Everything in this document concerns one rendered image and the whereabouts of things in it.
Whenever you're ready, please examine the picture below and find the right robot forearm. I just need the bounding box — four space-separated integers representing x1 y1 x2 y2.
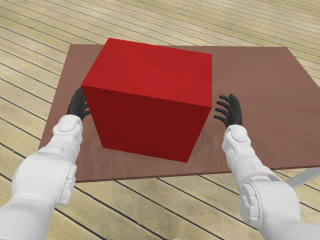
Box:
221 124 301 218

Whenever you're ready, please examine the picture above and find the table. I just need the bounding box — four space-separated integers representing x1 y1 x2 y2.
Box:
38 44 320 189

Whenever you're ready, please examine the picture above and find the robot left upper arm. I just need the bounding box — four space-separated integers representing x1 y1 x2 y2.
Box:
0 153 77 240

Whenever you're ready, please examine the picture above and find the carton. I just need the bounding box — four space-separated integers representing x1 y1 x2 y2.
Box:
81 38 212 163

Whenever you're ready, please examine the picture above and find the right robot hand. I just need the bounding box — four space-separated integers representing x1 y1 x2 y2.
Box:
213 94 242 129

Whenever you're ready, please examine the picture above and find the left robot forearm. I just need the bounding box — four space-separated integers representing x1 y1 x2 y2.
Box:
10 114 83 198

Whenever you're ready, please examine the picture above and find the robot right upper arm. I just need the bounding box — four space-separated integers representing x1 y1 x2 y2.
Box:
239 181 320 240

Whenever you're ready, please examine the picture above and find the left robot hand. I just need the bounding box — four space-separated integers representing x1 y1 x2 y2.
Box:
66 87 91 122

